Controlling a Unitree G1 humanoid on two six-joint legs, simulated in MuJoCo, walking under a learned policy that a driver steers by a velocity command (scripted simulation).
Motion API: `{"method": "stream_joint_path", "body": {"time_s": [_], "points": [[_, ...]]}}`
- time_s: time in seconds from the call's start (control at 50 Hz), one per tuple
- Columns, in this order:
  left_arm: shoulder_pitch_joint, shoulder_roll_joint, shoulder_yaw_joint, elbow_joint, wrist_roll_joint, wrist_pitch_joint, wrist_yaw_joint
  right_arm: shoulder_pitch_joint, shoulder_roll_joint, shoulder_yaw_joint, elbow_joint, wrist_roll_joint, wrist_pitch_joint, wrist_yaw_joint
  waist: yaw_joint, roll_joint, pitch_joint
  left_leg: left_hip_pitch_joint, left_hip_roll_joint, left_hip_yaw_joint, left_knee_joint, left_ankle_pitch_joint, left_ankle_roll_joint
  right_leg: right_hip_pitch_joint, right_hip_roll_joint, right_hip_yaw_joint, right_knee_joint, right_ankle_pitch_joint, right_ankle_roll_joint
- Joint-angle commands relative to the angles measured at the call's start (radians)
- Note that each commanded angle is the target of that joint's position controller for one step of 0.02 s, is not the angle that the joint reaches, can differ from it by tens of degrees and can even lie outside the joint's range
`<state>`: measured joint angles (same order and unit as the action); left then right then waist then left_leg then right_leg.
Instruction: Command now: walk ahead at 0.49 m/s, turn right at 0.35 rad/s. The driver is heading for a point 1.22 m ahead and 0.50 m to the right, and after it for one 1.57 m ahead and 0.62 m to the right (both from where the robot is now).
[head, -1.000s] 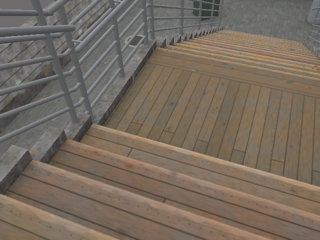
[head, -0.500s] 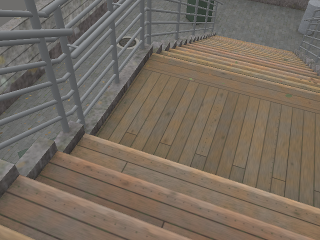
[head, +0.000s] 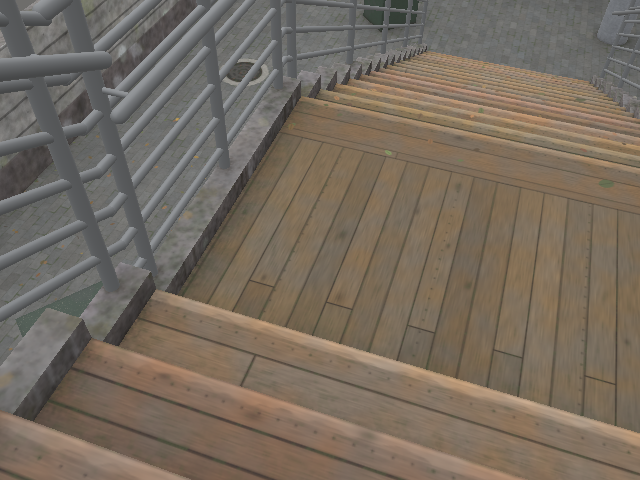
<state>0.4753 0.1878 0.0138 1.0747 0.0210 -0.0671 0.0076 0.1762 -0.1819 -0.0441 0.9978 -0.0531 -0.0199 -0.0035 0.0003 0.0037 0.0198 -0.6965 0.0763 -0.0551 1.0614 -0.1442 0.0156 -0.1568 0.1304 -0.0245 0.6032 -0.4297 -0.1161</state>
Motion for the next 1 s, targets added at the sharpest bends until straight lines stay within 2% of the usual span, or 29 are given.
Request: {"method": "stream_joint_path", "body": {"time_s": [0.02, 0.06, 0.08, 0.12, 0.14, 0.16, 0.22, 0.24, 0.28, 0.3, 0.32, 0.34, 0.36, 0.38, 0.4, 0.42, 0.44, 0.48, 0.52, 0.56, 0.64, 0.72, 0.78, 0.86, 0.92, 0.94, 0.96, 0.98, 1.0], "points": [[0.008, 0.112, 0.025, -0.050, -0.019, -0.017, 0.010, 0.121, -0.072, -0.020, 0.019, 0.012, 0.004, 0.020, -0.045, -0.071, 0.048, 0.158, 0.013, -0.014, -0.046, 0.395, 0.020, -0.199, -0.254, 0.311, -0.114, 0.525, -0.142], [0.111, 0.117, 0.026, -0.045, 0.003, -0.024, 0.021, -0.156, -0.126, -0.031, -0.070, 0.002, -0.016, 0.010, 0.081, -0.021, 0.126, -0.221, 0.014, -0.011, -0.183, 0.347, 0.007, 0.086, -0.256, 0.415, -0.037, 0.310, -0.178], [0.175, 0.120, 0.029, -0.036, 0.015, -0.030, 0.027, -0.266, -0.110, -0.026, -0.120, -0.007, -0.027, 0.010, 0.133, -0.051, 0.137, -0.345, 0.012, -0.026, -0.210, 0.286, -0.008, 0.190, -0.269, 0.488, -0.004, 0.292, -0.202], [0.181, 0.093, 0.031, -0.042, 0.018, -0.041, 0.042, -0.361, -0.121, -0.026, -0.191, 0.008, -0.055, 0.016, 0.146, -0.054, 0.152, -0.332, 0.036, -0.084, -0.375, 0.391, -0.034, 0.173, -0.261, 0.510, 0.060, 0.260, -0.187], [0.100, 0.112, 0.036, -0.070, 0.029, -0.041, 0.039, -0.330, -0.096, -0.016, -0.188, 0.020, -0.060, 0.028, 0.131, -0.030, 0.145, -0.099, 0.003, -0.026, -0.510, 0.530, -0.034, -0.022, -0.210, 0.424, 0.056, 0.181, -0.147], [0.048, 0.108, 0.031, -0.094, 0.009, -0.034, 0.030, -0.287, -0.070, -0.006, -0.184, 0.032, -0.062, 0.045, 0.124, -0.016, 0.112, 0.207, -0.031, 0.016, -0.596, 0.634, -0.029, -0.215, -0.170, 0.344, 0.045, 0.138, -0.095], [0.063, 0.130, 0.041, -0.100, 0.006, -0.004, 0.035, -0.191, -0.087, -0.004, -0.179, 0.063, -0.048, 0.042, 0.117, -0.078, 0.105, 0.418, 0.004, -0.028, -0.666, 0.653, -0.032, -0.195, -0.162, 0.363, 0.184, 0.103, -0.064], [0.052, 0.138, 0.044, -0.097, 0.017, 0.010, 0.039, -0.054, -0.107, -0.012, -0.143, 0.064, -0.043, 0.025, 0.053, -0.074, 0.072, 0.493, 0.011, -0.008, -0.724, 0.647, -0.037, -0.139, -0.143, 0.334, 0.344, 0.171, -0.058], [0.114, 0.168, 0.058, -0.062, 0.018, 0.032, 0.045, 0.264, -0.209, -0.057, -0.052, 0.030, -0.047, 0.009, -0.099, 0.027, -0.045, 0.819, 0.038, -0.002, -0.754, 0.557, -0.030, -0.224, -0.085, 0.276, 0.839, 0.166, -0.043], [0.139, 0.119, 0.064, -0.046, -0.005, 0.030, 0.042, 0.385, -0.247, -0.059, -0.022, 0.014, -0.050, 0.015, -0.126, 0.131, -0.111, 1.007, 0.135, -0.067, -0.601, 0.749, -0.016, -0.420, 0.035, 0.219, 1.191, -0.403, -0.010], [0.372, 0.072, 0.056, -0.072, -0.054, 0.029, 0.050, 0.366, -0.258, -0.046, -0.024, -0.002, -0.055, 0.034, 0.043, 0.239, -0.277, 1.242, 0.320, -0.151, -0.253, 1.102, -0.008, -0.625, -0.050, 0.191, 1.403, -0.468, 0.015], [0.330, 0.094, 0.041, -0.112, -0.058, 0.030, 0.058, 0.339, -0.285, -0.067, -0.052, 0.041, -0.043, 0.045, -0.002, 0.316, -0.406, 1.213, 0.438, -0.371, -0.378, 0.577, 0.108, -0.739, -0.106, 0.131, 1.493, -0.369, 0.029], [0.165, 0.100, 0.040, -0.144, -0.025, 0.046, 0.052, 0.261, -0.218, -0.056, -0.083, 0.044, -0.043, 0.037, -0.026, 0.236, -0.266, 0.955, 0.386, -0.401, -0.619, -0.034, 0.147, -0.798, -0.125, 0.066, 1.392, -0.175, 0.046], [-0.015, 0.131, 0.052, -0.185, 0.009, 0.058, 0.039, 0.150, -0.152, -0.035, -0.131, 0.032, -0.045, 0.028, -0.034, 0.144, -0.107, 0.688, 0.340, -0.342, -0.725, -0.200, 0.151, -0.730, -0.153, 0.066, 1.317, -0.034, 0.033], [-0.074, 0.127, 0.057, -0.213, 0.015, 0.070, 0.025, 0.158, -0.168, -0.031, -0.132, 0.013, -0.056, 0.020, -0.029, 0.187, -0.045, 0.543, 0.372, -0.347, -0.716, -0.061, 0.203, -0.689, -0.168, 0.067, 1.293, -0.018, 0.030], [-0.076, 0.135, 0.062, -0.202, 0.009, 0.089, 0.013, 0.140, -0.135, -0.016, -0.125, -0.001, -0.064, 0.024, 0.020, 0.098, 0.042, 0.374, 0.301, -0.235, -0.716, -0.009, 0.158, -0.611, -0.205, 0.116, 1.064, 0.087, 0.029], [-0.092, 0.095, 0.059, -0.198, 0.020, 0.098, 0.010, 0.135, -0.127, -0.016, -0.108, 0.009, -0.074, 0.020, 0.040, 0.119, 0.079, 0.296, 0.270, -0.183, -0.688, 0.037, 0.126, -0.595, -0.202, 0.130, 0.999, 0.152, 0.029], [-0.109, 0.065, 0.057, -0.200, 0.023, 0.097, -0.010, 0.165, -0.117, -0.016, -0.085, 0.037, -0.095, 0.007, 0.078, 0.132, 0.083, 0.262, 0.215, -0.103, -0.706, 0.105, 0.125, -0.543, -0.199, 0.133, 0.720, 0.341, 0.054], [-0.117, 0.059, 0.060, -0.185, 0.039, 0.107, -0.019, 0.265, -0.151, -0.021, -0.061, 0.034, -0.085, -0.002, 0.056, 0.114, 0.013, 0.377, 0.259, -0.111, -0.654, 0.273, 0.171, -0.580, -0.176, 0.126, 0.685, 0.343, 0.062], [-0.160, 0.069, 0.066, -0.191, 0.030, 0.115, -0.019, 0.304, -0.159, -0.021, -0.065, 0.033, -0.080, 0.002, 0.053, 0.101, -0.025, 0.456, 0.273, -0.096, -0.622, 0.222, 0.159, -0.630, -0.171, 0.118, 0.694, 0.449, 0.044], [-0.349, 0.079, 0.074, -0.231, 0.033, 0.123, -0.035, 0.392, -0.108, -0.005, -0.045, 0.036, -0.072, -0.002, 0.008, 0.048, 0.073, 0.573, 0.250, -0.070, -0.590, -0.004, 0.087, -0.814, -0.181, 0.197, 0.630, 0.552, 0.016], [-0.496, 0.087, 0.083, -0.265, 0.027, 0.093, -0.047, 0.486, -0.107, -0.002, -0.016, 0.007, -0.087, -0.010, -0.063, 0.061, 0.139, 0.641, 0.229, 0.000, -0.507, -0.032, 0.069, -0.876, -0.154, 0.131, 0.458, 0.687, 0.007], [-0.606, 0.054, 0.061, -0.289, 0.014, 0.065, -0.061, 0.502, -0.099, 0.001, -0.012, -0.010, -0.094, -0.018, -0.102, 0.022, 0.165, 0.535, 0.207, 0.103, -0.444, -0.127, 0.062, -0.721, -0.144, 0.030, 0.210, 0.921, 0.017], [-0.671, 0.031, 0.037, -0.306, -0.014, 0.057, -0.078, 0.449, -0.110, 0.000, -0.008, 0.019, -0.077, -0.036, -0.141, 0.066, 0.213, 0.473, 0.194, 0.204, -0.365, -0.072, 0.053, -0.453, -0.154, -0.077, -0.072, 0.958, 0.035], [-0.512, 0.063, 0.039, -0.242, 0.011, 0.048, -0.048, 0.467, -0.132, -0.007, 0.026, 0.011, -0.036, -0.048, -0.096, 0.065, 0.132, 0.567, 0.177, 0.243, -0.084, 0.263, 0.071, -0.237, -0.124, -0.117, -0.165, 0.798, 0.006], [-0.320, 0.099, 0.058, -0.181, 0.002, 0.053, -0.035, 0.441, -0.154, -0.013, 0.030, 0.008, -0.023, -0.057, -0.003, 0.120, 0.030, 0.559, 0.194, 0.219, 0.120, 0.371, 0.090, -0.052, -0.144, -0.079, -0.186, 0.760, -0.019], [-0.125, 0.137, 0.079, -0.117, 0.016, 0.051, -0.023, 0.392, -0.169, -0.022, 0.024, 0.025, -0.022, -0.054, 0.107, 0.035, -0.055, 0.499, 0.149, 0.268, 0.376, 0.377, 0.075, 0.172, -0.107, -0.111, -0.255, 0.825, -0.031], [-0.049, 0.217, 0.105, -0.069, 0.032, 0.047, -0.021, 0.391, -0.134, -0.024, 0.026, 0.026, -0.015, -0.053, 0.138, -0.141, -0.055, 0.237, 0.018, 0.288, 0.830, -0.421, 0.055, 0.372, -0.199, 0.010, -0.240, 0.944, -0.096], [-0.028, 0.293, 0.109, -0.088, 0.013, 0.048, -0.023, 0.459, -0.078, -0.013, -0.042, 0.049, -0.016, -0.050, 0.052, -0.263, -0.222, -0.175, -0.008, 0.172, 1.041, -0.783, 0.032, 0.766, -0.371, 0.162, 0.231, 1.449, -0.176]]}}
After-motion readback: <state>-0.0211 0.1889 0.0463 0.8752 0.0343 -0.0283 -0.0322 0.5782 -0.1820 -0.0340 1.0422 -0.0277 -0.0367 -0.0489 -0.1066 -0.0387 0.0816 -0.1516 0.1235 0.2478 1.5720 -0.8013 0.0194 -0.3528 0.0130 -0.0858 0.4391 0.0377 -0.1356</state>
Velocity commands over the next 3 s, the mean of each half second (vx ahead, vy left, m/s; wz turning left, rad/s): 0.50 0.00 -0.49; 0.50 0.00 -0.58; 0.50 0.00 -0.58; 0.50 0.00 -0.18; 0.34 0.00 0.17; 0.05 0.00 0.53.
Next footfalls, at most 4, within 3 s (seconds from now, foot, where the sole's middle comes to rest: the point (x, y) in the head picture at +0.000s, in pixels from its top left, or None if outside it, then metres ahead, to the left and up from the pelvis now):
0.28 left None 0.38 0.19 -0.92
0.96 right None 0.63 -0.12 -1.08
1.62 left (374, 381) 1.01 -0.16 -1.25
2.34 right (520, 380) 1.11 -0.69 -1.41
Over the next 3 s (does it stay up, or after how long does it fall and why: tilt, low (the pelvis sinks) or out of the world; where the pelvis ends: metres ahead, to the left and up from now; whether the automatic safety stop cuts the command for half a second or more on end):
stays up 1.19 -0.59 -0.64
